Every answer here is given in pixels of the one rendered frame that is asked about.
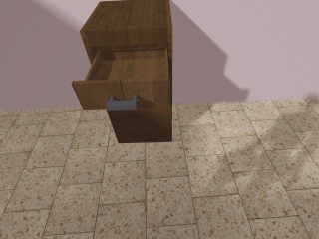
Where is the cabinet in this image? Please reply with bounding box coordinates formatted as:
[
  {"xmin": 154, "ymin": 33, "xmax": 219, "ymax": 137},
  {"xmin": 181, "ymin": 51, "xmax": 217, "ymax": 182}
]
[{"xmin": 80, "ymin": 0, "xmax": 173, "ymax": 143}]

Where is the handle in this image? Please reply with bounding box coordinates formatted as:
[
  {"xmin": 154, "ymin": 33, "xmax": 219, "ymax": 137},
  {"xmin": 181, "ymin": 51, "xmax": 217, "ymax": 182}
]
[{"xmin": 106, "ymin": 95, "xmax": 137, "ymax": 111}]

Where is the drawer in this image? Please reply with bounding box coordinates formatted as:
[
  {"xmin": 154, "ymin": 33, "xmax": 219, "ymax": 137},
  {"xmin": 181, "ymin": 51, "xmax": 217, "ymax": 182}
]
[{"xmin": 71, "ymin": 47, "xmax": 170, "ymax": 110}]

